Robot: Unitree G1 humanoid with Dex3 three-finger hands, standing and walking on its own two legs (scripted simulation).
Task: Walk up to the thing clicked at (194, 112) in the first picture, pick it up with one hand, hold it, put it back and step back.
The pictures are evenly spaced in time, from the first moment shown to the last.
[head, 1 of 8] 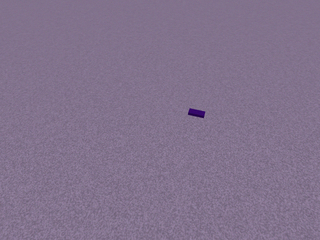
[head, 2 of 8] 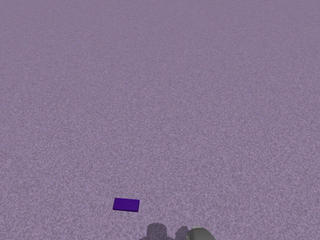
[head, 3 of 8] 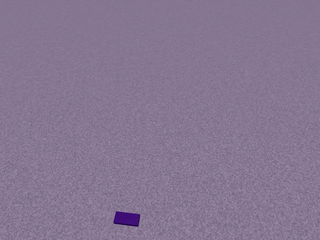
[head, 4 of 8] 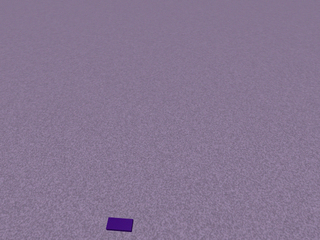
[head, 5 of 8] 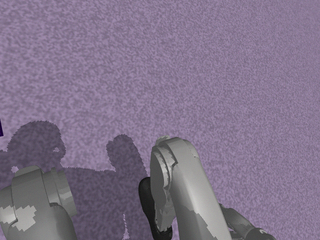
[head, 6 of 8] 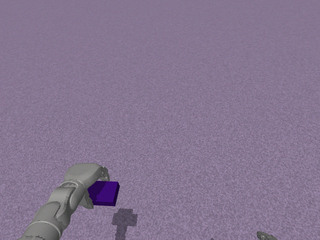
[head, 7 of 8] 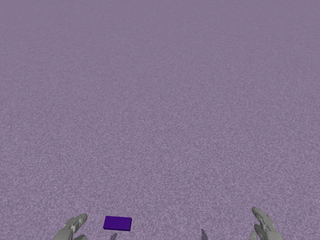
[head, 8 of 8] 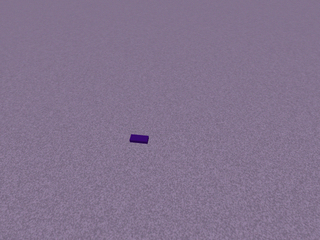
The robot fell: no
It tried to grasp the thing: yes
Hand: left
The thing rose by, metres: 0.69
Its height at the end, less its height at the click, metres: +0.00
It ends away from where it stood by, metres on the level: 0.01
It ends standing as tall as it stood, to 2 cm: yes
